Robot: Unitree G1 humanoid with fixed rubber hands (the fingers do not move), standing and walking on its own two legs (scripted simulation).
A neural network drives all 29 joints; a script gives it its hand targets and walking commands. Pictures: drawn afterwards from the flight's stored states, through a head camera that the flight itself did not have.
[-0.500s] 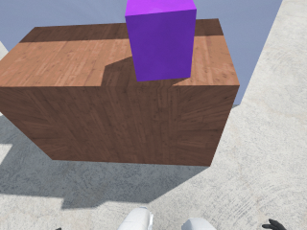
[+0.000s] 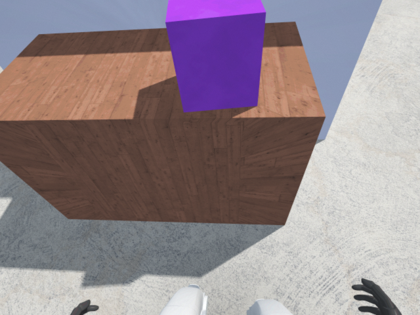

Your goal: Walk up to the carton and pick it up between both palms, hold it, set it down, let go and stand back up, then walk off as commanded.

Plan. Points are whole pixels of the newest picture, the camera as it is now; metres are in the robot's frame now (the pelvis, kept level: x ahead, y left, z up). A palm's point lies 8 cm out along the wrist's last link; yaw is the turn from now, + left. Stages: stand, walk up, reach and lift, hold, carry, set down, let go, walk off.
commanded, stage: stand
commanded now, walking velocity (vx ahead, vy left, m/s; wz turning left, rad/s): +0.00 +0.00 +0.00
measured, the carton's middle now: (215, 49) +0.74 +0.02 +0.11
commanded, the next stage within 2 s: none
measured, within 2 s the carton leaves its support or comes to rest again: neither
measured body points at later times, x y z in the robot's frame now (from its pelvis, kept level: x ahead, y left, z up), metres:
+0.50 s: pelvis -0.01 +0.01 +0.01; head +0.01 +0.01 +0.45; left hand +0.09 +0.31 -0.09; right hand +0.12 -0.29 -0.10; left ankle +0.09 +0.14 -0.68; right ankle +0.01 -0.11 -0.68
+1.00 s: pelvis -0.01 +0.02 +0.01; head +0.00 +0.02 +0.46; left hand +0.09 +0.32 -0.08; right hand +0.14 -0.28 -0.09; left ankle +0.09 +0.14 -0.68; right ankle +0.01 -0.11 -0.68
